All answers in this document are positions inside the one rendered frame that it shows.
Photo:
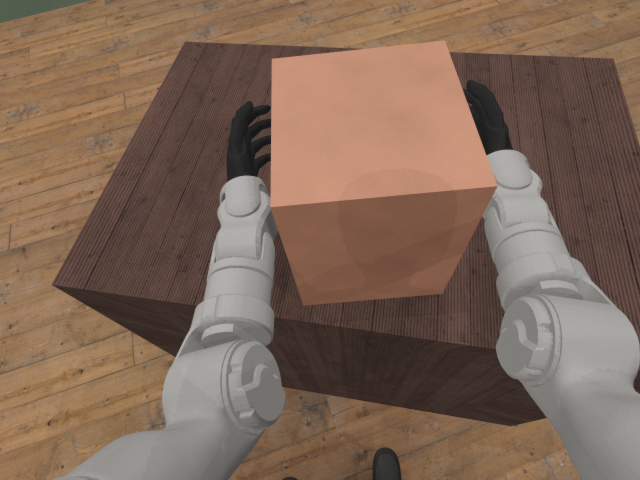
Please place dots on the carton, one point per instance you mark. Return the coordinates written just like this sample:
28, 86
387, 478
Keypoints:
379, 177

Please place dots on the left robot upper arm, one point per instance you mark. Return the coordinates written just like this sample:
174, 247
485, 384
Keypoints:
217, 402

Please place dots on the left robot hand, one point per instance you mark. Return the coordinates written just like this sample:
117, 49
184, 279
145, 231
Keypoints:
241, 152

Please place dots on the right robot hand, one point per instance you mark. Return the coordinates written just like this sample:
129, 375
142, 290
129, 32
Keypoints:
488, 118

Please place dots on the right robot upper arm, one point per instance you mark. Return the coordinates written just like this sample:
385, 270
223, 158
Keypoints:
578, 361

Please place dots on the robot right forearm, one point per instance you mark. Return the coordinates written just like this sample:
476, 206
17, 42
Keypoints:
525, 243

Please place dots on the robot left forearm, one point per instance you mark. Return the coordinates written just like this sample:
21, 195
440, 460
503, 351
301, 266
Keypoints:
240, 278

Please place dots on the robot right foot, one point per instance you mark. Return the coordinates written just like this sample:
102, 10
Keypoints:
386, 465

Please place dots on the pedestal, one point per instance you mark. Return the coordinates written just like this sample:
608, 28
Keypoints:
143, 255

